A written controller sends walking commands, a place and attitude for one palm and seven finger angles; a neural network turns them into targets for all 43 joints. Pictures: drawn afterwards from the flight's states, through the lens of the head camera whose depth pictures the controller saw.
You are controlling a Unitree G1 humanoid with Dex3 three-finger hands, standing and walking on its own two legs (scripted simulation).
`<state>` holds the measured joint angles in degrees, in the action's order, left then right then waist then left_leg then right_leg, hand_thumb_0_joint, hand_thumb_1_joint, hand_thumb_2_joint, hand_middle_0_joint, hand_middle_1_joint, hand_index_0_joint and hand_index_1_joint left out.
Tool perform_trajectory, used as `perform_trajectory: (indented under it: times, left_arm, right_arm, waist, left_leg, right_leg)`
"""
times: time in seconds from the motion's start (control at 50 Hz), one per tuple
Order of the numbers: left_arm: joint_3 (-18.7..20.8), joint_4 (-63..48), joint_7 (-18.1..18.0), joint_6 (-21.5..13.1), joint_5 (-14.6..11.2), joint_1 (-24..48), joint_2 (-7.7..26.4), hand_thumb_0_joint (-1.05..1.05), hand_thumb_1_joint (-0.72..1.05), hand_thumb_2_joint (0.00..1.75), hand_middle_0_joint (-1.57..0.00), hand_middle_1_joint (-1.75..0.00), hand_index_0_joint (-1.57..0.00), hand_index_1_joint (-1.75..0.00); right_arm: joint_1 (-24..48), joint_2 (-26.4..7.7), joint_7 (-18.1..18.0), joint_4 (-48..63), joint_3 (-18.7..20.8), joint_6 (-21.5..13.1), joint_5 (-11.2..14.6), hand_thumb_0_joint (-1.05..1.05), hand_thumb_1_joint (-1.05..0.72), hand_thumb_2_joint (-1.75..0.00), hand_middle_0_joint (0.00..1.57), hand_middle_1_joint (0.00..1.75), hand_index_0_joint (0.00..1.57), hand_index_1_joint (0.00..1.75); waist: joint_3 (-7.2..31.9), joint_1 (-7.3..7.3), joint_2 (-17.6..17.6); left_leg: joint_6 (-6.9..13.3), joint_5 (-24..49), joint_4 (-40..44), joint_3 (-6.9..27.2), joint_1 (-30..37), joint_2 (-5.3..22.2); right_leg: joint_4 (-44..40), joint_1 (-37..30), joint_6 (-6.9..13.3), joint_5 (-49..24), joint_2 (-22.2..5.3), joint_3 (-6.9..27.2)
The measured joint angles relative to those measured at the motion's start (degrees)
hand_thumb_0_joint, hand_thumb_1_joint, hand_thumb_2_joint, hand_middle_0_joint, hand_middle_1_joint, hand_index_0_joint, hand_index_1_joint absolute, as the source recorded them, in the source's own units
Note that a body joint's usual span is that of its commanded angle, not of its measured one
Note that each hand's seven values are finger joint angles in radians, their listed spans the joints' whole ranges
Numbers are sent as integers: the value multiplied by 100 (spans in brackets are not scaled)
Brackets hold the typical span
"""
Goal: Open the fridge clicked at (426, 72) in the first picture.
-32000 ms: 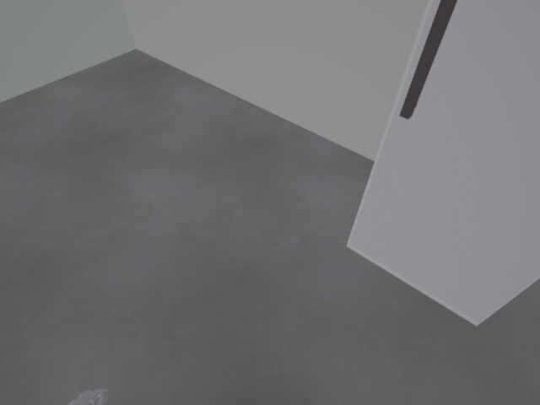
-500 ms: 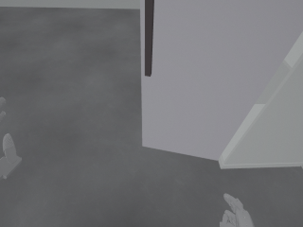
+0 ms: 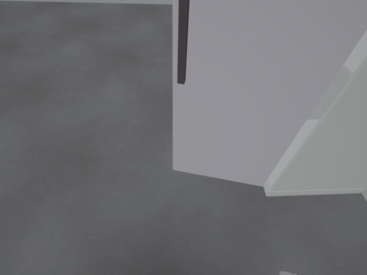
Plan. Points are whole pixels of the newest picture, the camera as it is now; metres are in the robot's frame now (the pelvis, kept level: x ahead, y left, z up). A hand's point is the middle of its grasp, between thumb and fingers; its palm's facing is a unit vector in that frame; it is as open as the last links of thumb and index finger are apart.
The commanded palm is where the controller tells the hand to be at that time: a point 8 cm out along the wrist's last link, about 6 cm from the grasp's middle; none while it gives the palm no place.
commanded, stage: let the arm hang, fingers relaxed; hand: left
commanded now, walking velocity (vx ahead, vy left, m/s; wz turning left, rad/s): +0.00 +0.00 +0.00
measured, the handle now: (184, 22) +0.73 +0.03 +0.20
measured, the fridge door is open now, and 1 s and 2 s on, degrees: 76 76 76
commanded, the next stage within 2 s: look to check the result in 0.80 s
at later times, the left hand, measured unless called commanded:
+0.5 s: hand out of the picture -0.01 +0.20 -0.17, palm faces -0.01 -0.98 -0.21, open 7.4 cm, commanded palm none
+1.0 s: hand out of the picture +0.01 +0.18 -0.17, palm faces -0.02 -0.98 -0.19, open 7.4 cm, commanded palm none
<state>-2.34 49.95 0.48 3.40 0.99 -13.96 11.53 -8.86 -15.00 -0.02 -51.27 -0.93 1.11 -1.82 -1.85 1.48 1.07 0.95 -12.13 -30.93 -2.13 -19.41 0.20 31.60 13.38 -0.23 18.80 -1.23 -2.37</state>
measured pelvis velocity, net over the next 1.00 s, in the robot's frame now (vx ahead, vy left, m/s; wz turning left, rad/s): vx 0.00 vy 0.01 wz -0.02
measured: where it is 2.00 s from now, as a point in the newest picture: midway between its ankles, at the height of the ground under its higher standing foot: outside the picture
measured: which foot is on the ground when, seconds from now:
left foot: down 0.00-1.00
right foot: down 0.00-1.00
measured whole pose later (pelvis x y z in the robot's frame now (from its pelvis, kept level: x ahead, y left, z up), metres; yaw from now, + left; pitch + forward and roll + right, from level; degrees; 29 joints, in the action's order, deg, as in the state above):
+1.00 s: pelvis +0.00 +0.01 +0.01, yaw -1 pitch -1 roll +0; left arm -0.1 65.8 -1.1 0.0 0.6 -14.0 10.2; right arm -13.5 -9.4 -1.6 -65.1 0.2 0.6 -1.2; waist -2.4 0.6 0.1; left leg 1.3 -8.6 -23.1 -3.3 -13.6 0.5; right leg 22.4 7.6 -0.6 13.9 -0.8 -1.3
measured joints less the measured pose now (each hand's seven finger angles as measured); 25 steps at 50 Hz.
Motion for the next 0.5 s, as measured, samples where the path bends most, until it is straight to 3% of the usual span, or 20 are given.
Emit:
perform_trajectory:
  times: [0.08, 0.18, 0.5]
  left_arm:
    - [150, 741, -92, -81, -28, -231, 17, 0, 98, 89, -21, -30, -20, -29]
    - [183, 1337, -82, -144, -42, -481, 43, 0, 96, 89, -21, -30, -20, -29]
    - [233, 1588, -165, -299, -25, -158, -103, 0, 91, 90, -20, -30, -20, -29]
  right_arm:
    - [-337, 253, -55, -548, -4, 91, 13, 1, -91, -90, 20, 30, 20, 30]
    - [-641, 438, -120, -1034, 49, 129, 43, 1, -91, -90, 20, 30, 20, 30]
    - [-634, 651, -148, -1324, 126, -12, 56, 0, -91, -90, 20, 30, 20, 30]
  waist:
    - [-148, -112, 111]
    - [-211, -180, 8]
    - [-6, -112, -189]
  left_leg:
    - [-38, 117, 172, 89, 82, 81]
    - [-23, 193, 310, 104, 161, 107]
    - [77, 325, 606, -95, 380, -7]
  right_leg:
    - [-371, -191, 47, -206, 102, -83]
    - [-666, -339, 40, -376, 140, -96]
    - [-695, -378, -57, -426, 7, 87]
